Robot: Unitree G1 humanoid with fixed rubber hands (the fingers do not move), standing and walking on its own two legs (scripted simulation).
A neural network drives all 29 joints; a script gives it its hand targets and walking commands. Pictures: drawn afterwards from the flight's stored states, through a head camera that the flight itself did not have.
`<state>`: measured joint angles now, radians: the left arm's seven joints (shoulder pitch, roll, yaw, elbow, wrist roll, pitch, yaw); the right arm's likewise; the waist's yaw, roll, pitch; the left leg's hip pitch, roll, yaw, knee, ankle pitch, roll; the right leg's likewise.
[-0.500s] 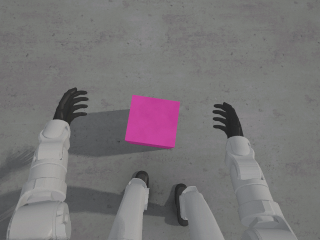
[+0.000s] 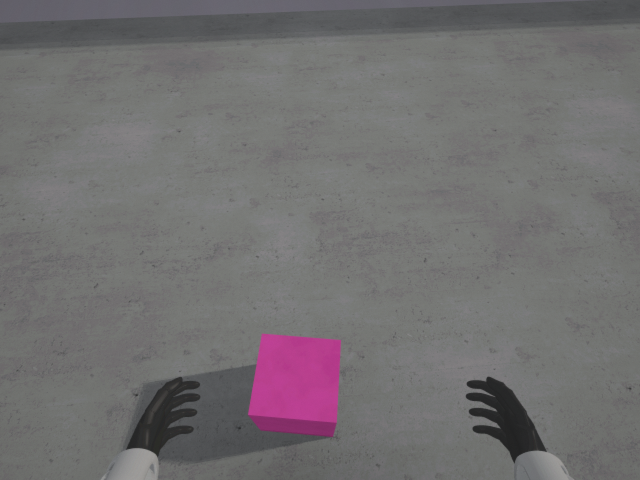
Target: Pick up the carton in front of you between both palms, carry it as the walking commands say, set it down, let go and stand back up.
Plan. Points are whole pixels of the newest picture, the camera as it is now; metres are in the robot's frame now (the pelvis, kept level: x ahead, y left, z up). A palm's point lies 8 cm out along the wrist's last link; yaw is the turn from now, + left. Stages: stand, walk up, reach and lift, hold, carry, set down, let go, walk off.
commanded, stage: let go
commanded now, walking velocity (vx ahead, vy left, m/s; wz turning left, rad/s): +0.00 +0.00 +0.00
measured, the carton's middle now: (298, 387) +0.38 +0.07 -0.64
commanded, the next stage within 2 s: stand in 0.46 s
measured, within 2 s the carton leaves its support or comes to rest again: neither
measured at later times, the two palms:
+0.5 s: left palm out of the picture +0.15 +0.24 -0.07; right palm (548, 471) +0.15 -0.25 -0.07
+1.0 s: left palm out of the picture +0.14 +0.29 -0.09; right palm out of the picture +0.13 -0.28 -0.08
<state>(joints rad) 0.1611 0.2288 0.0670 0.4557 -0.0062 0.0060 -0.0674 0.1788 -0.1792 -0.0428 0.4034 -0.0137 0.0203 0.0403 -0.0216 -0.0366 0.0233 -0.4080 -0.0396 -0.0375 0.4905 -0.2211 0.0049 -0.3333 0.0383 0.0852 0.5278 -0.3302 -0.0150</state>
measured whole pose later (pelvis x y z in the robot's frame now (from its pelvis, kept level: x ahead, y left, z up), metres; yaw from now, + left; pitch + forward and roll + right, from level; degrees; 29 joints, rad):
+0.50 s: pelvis -0.01 -0.01 +0.00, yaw +0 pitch -3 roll +1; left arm 0.23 0.26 0.04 0.48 0.03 0.09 -0.03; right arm 0.19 -0.23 -0.01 0.52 -0.04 0.10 0.01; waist 0.01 -0.04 0.07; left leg -0.18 -0.02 -0.03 0.47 -0.23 -0.01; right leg -0.10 0.05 0.07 0.48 -0.33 -0.03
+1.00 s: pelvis +0.01 +0.01 +0.00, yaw -2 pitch -1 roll +0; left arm 0.23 0.35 0.03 0.72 0.03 0.01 0.03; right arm 0.13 -0.32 -0.01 0.85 -0.04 0.00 -0.02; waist 0.00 -0.05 0.01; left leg -0.19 -0.03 0.01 0.48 -0.27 0.02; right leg -0.11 0.03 0.10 0.46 -0.33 0.00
